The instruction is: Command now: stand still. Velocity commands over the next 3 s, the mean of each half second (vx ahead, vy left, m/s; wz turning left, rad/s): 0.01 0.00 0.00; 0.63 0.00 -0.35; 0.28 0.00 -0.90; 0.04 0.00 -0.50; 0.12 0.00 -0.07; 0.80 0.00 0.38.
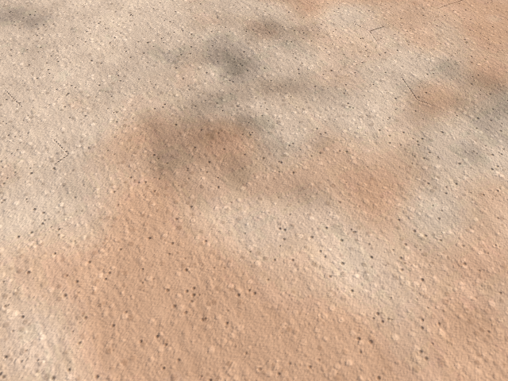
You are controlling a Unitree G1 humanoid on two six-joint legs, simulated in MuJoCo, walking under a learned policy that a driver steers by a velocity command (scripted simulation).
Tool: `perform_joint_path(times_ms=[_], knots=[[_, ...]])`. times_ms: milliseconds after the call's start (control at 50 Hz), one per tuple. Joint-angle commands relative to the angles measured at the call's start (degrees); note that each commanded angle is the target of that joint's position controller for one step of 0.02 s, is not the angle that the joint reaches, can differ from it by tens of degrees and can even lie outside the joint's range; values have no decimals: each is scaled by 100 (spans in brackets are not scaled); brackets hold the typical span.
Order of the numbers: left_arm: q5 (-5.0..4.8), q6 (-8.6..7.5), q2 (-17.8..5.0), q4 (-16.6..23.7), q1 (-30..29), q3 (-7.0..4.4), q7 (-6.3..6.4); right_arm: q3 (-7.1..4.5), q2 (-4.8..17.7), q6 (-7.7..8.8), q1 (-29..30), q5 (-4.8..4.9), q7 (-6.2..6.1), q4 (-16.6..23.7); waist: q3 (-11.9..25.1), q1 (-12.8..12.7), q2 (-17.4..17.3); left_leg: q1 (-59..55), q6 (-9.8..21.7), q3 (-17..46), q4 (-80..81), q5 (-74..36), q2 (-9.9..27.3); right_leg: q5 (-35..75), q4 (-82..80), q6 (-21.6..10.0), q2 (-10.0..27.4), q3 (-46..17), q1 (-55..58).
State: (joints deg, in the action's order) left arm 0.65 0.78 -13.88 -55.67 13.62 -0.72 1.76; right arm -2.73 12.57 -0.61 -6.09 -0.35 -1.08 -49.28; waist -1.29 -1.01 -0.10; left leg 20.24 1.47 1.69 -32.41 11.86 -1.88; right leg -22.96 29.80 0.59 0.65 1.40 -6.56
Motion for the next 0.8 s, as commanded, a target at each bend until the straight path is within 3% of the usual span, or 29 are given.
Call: perform_joint_path(times_ms=[20,460,480,500,520,540,560,580,600,640,680,720,740,760,780,800], knots=[[0,-81,-546,55,259,-98,29,-153,607,46,247,6,-58,195,220,9,-29,-1042,334,493,435,-1040,412,688,-659,-147,221,-191,-942],[-12,-205,-194,-491,959,-15,50,-99,496,-10,138,41,-106,-848,-57,57,21,-1113,229,378,637,-801,304,537,-922,-163,162,-143,-1041],[-30,-190,-209,-579,1182,-33,60,-95,467,-18,-61,55,-107,-974,147,28,108,-1115,223,206,562,462,141,-439,-1045,-254,151,-161,-936],[-83,-173,-429,-533,1198,-109,78,-153,592,-7,-111,121,-96,-1004,-49,-4,312,-669,207,-37,278,1949,-85,-1600,-1167,-499,293,-443,-949],[-123,-192,-657,-502,1449,-183,94,-186,705,60,284,149,-59,-842,-408,-221,447,266,163,-117,-27,2483,-117,-2707,-1626,-839,743,-1110,-739],[-200,-276,-1047,-508,1522,-322,109,-126,495,204,856,226,23,-548,-864,-358,1077,1102,82,-458,-854,1478,-73,-3161,-2406,-1284,1691,-2257,-437],[-190,-377,-1136,-447,1327,-383,129,-134,537,337,1155,245,83,-396,-1226,-362,1104,1844,134,-216,-1465,982,347,-2664,-2739,-1539,2305,-2884,-203],[-137,-478,-909,-389,1219,-349,127,-186,624,431,1089,248,127,-408,-1248,-244,830,2527,167,-33,-1876,916,571,-2027,-2679,-1503,2331,-2816,345],[-140,-553,-763,-362,1186,-334,94,-172,516,509,948,256,163,-435,-1167,-174,767,2841,186,39,-1994,860,742,-1561,-2530,-1387,2246,-2559,723],[-217,-580,-606,-274,1146,-326,6,-139,411,636,944,256,238,-425,-931,-178,616,2334,166,-173,-1195,634,764,-718,-2399,-1049,1786,-1654,797],[-223,-560,-668,-187,1185,-340,-49,-105,283,713,970,237,295,-392,-792,-155,694,1018,10,-529,-625,496,466,-446,-2315,-1052,1441,-1305,-67],[-249,-544,-827,-38,981,-372,-61,-134,380,725,388,294,317,-509,-728,229,762,-296,-116,-712,-209,307,234,-445,-2079,-1115,1332,-1251,-921],[-231,-554,-867,59,828,-370,-61,-224,585,721,-176,314,277,-651,-528,553,710,-1162,-126,-754,-101,250,84,112,-1654,-1060,1209,-1178,-1321],[-190,-579,-834,203,555,-337,-72,-377,911,726,-1130,349,210,-883,-43,1074,595,-2392,-51,-637,-25,217,81,1204,-639,-908,979,-978,-1816],[-80,-606,-535,454,196,-250,-106,-566,1492,733,-2331,313,119,-1083,729,1663,-301,-3798,188,606,443,1173,1072,1500,1707,-531,439,-424,-2750],[-218,-736,217,829,454,-106,-88,-541,1868,787,-2737,99,142,-1055,1422,1272,-1961,-4407,825,3677,1678,3361,2484,-667,3825,-378,-206,-572,-3963]])
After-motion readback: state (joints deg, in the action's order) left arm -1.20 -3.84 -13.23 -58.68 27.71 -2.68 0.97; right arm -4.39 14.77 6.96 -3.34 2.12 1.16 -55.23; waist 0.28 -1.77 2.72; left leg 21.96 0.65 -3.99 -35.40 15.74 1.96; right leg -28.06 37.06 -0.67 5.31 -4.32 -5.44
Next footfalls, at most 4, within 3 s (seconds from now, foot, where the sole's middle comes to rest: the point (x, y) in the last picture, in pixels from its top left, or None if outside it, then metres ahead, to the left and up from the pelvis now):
0.78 left None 0.17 0.18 -0.77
1.20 right None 0.48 -0.09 -0.77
1.72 left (267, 322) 0.67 0.00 -0.77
2.08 right None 0.42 -0.09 -0.77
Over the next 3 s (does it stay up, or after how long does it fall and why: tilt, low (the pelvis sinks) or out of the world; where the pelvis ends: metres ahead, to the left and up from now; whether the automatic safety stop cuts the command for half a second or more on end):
stays up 0.76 -0.22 0.00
